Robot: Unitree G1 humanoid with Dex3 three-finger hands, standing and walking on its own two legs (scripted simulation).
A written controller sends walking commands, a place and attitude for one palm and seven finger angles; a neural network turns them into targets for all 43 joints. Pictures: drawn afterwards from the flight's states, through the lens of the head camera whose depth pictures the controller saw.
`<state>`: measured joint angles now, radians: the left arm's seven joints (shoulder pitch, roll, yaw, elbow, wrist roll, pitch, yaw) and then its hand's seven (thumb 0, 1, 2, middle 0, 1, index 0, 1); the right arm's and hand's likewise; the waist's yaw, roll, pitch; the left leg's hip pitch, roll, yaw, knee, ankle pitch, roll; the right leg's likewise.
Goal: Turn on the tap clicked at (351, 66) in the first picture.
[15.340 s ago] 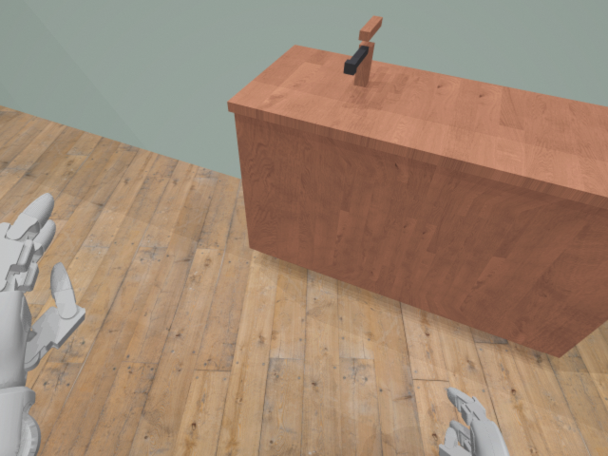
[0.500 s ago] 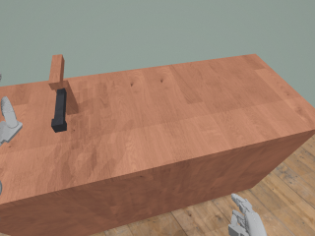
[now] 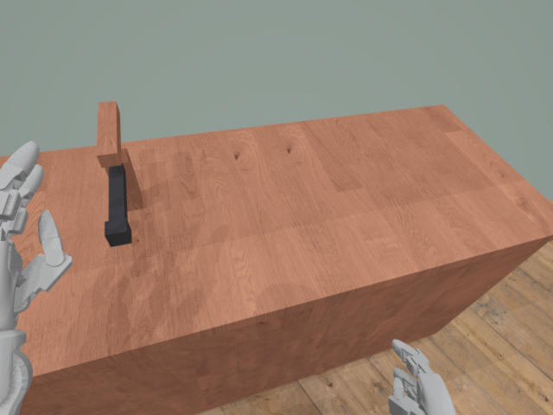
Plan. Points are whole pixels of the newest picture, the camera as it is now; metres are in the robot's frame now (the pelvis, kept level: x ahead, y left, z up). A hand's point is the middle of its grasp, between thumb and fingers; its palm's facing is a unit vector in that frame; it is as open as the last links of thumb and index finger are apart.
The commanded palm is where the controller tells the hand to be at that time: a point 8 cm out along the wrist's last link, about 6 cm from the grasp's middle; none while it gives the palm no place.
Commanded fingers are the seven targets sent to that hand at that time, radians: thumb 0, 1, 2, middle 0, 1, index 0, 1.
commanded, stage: come to a stop and stand still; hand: left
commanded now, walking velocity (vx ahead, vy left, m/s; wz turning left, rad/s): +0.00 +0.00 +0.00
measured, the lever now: (118, 232) +0.32 +0.26 +0.08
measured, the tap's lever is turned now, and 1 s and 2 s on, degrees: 0 0 0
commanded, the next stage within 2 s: look again from close up in 0.14 s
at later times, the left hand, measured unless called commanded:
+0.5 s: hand (78, 258) +0.23 +0.24 +0.16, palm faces +0.39 -0.86 -0.33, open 7.4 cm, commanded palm +0.17 +0.28 +0.18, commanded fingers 0.00 0.90 0.90 -0.20 -0.30 -0.20 -0.30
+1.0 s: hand (111, 261) +0.23 +0.21 +0.16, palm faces +0.37 -0.87 -0.34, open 7.4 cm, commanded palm +0.17 +0.24 +0.18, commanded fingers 0.00 0.90 0.90 -0.20 -0.30 -0.20 -0.30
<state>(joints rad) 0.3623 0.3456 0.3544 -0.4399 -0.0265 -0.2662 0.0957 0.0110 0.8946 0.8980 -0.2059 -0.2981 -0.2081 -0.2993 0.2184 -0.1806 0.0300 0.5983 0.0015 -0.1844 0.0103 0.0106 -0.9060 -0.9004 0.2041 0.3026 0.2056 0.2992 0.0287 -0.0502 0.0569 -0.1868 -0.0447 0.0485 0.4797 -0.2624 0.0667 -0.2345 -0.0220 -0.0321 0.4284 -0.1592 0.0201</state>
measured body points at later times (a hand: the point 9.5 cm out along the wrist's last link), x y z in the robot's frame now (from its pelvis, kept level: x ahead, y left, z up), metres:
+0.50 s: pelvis +0.01 +0.00 +0.00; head +0.03 +0.02 +0.45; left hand +0.20 +0.29 +0.18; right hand +0.19 -0.22 -0.07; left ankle +0.00 +0.07 -0.74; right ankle +0.05 -0.14 -0.74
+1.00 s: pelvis +0.00 -0.04 +0.00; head +0.03 -0.01 +0.45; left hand +0.20 +0.25 +0.18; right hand +0.19 -0.26 -0.07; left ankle +0.00 +0.07 -0.74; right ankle +0.05 -0.14 -0.74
